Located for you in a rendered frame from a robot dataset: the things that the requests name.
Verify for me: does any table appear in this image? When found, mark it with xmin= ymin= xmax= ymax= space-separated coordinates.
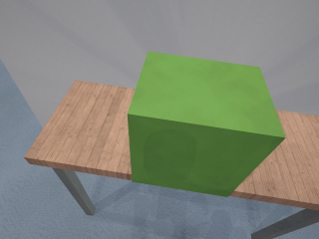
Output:
xmin=24 ymin=80 xmax=319 ymax=239

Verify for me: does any carton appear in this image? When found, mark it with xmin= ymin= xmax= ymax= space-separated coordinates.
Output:
xmin=127 ymin=51 xmax=286 ymax=197

